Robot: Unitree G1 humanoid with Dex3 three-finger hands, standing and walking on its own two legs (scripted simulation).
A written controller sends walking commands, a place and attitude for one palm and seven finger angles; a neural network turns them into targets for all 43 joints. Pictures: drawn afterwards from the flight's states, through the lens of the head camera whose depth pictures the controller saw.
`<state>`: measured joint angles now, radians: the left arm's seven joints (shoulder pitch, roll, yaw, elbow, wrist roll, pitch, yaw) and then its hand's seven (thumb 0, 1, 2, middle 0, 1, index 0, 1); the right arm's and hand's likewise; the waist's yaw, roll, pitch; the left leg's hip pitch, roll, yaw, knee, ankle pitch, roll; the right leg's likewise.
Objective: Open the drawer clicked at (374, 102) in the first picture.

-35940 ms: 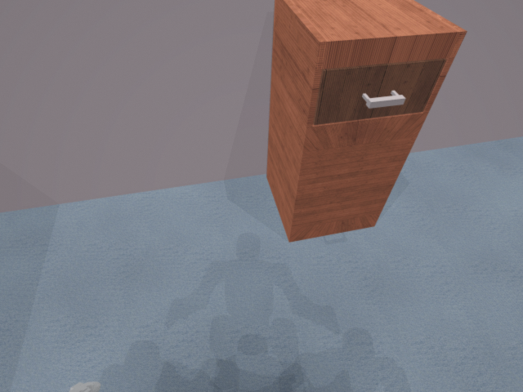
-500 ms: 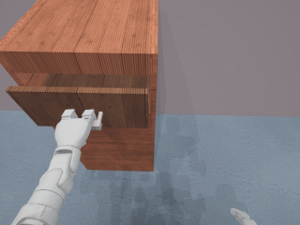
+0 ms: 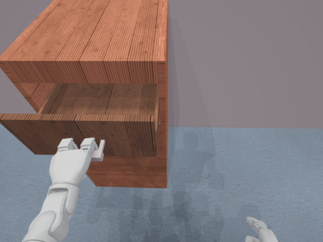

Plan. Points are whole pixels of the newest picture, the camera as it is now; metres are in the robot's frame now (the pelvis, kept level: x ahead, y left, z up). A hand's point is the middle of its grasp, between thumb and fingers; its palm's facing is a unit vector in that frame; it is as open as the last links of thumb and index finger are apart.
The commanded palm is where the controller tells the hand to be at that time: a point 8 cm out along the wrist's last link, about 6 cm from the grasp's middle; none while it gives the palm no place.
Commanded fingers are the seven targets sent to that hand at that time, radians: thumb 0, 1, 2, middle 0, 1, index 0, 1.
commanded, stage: pull the drawer open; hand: left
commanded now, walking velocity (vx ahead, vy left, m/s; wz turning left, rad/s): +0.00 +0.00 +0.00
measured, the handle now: (83, 149) +0.35 +0.23 +0.01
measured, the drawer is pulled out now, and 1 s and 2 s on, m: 0.13 0.25 0.30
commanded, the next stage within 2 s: open the thumb to release the handle in 1.50 s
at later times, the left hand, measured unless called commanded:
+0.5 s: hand (74, 194) +0.24 +0.23 -0.01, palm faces -0.01 -0.08 -1.00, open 5.6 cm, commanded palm +0.20 +0.23 +0.05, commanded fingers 0.00 0.90 0.90 -0.40 -1.35 -0.40 -1.35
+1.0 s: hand (66, 220) +0.18 +0.23 -0.01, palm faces -0.01 -0.08 -1.00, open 5.6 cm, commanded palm +0.14 +0.23 +0.05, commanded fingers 0.00 0.90 0.90 -0.40 -1.35 -0.40 -1.35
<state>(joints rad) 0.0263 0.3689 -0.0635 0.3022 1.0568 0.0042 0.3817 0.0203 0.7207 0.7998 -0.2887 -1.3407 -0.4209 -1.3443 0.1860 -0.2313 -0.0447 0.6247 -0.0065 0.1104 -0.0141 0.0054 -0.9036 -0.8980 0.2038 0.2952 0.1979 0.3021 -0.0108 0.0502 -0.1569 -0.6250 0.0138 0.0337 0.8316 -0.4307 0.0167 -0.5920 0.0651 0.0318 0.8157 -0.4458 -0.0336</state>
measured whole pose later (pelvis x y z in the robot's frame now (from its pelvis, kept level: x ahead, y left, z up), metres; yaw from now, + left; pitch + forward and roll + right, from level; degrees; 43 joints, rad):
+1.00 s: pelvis -0.01 -0.01 -0.01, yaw +0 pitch +11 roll +0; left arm 0.48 0.38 -0.04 -0.06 1.05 -0.03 0.44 0.03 0.71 0.78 -0.30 -1.31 -0.42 -1.35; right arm 0.12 -0.22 -0.01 0.57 -0.03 0.09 0.02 0.01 -0.90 -0.90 0.20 0.30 0.20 0.30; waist 0.04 0.04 -0.15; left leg -0.64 0.01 0.04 0.91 -0.46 0.01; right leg -0.62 0.07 0.03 0.92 -0.49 -0.04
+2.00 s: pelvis -0.03 -0.02 -0.02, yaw +2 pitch +11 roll +0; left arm 0.58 0.40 -0.02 -0.14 1.03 -0.07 0.47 0.00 0.06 0.54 -0.37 -1.26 -0.36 -1.26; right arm 0.14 -0.22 -0.01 0.54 -0.03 0.11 0.01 0.01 -0.90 -0.90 0.20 0.30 0.20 0.30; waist 0.06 0.05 -0.15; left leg -0.71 0.01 0.00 0.98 -0.46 0.00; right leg -0.68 0.06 0.00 0.99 -0.50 -0.06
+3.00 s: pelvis -0.03 -0.01 +0.00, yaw +2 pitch +6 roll +0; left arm 0.52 0.43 -0.03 -0.23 0.97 -0.01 0.32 -0.01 -0.50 0.30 -0.32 -1.20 -0.39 -1.23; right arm 0.14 -0.24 0.00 0.56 -0.02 0.08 -0.01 0.01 -0.90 -0.90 0.20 0.30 0.20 0.30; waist 0.08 0.07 -0.11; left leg -0.53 0.00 -0.01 0.83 -0.39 0.00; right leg -0.49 0.05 -0.01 0.82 -0.43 -0.05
